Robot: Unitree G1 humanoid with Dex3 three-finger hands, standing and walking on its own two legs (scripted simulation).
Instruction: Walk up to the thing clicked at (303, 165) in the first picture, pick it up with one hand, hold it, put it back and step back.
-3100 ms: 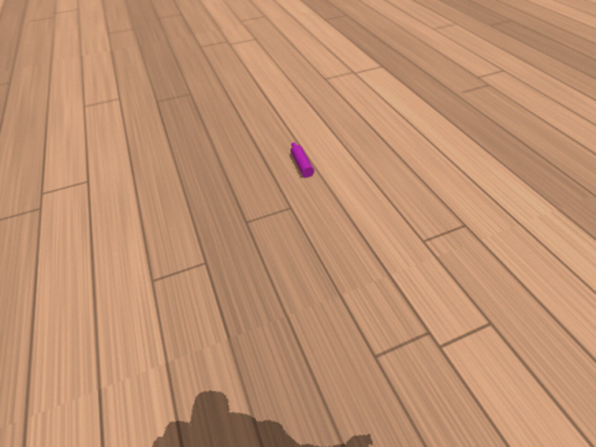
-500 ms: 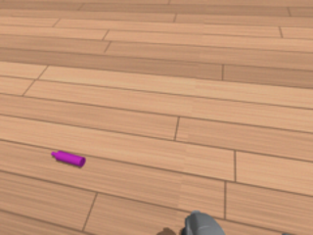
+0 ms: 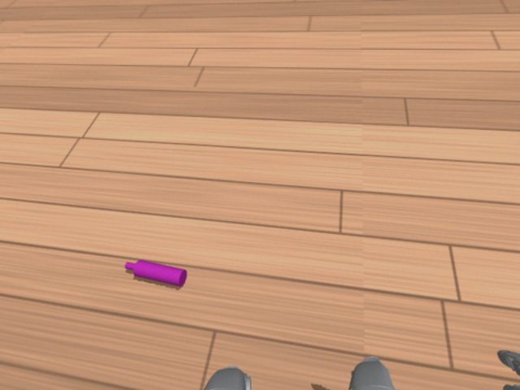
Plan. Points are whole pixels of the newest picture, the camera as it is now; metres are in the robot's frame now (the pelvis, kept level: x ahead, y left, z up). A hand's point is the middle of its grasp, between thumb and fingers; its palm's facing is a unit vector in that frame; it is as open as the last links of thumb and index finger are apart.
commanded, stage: walk up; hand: left
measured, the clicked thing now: (154, 271) +0.59 +0.52 -0.68
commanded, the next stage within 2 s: none
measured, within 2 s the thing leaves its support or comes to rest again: neither
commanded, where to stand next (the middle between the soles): +0.10 +0.26 m, yaw -15 degrees
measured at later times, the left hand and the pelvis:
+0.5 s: hand out of the picture +0.15 +0.47 -0.08, palm faces -0.08 -0.81 -0.59, open 7.4 cm; pelvis +0.01 +0.19 +0.03, yaw -6 degrees
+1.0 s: hand out of the picture +0.14 +0.59 -0.13, palm faces -0.27 -0.90 -0.35, open 7.4 cm; pelvis +0.02 +0.32 +0.03, yaw -15 degrees
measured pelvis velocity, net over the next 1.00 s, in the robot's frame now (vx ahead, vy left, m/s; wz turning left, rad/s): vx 0.02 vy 0.32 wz -0.26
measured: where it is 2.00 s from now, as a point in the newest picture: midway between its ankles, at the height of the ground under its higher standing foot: outside the picture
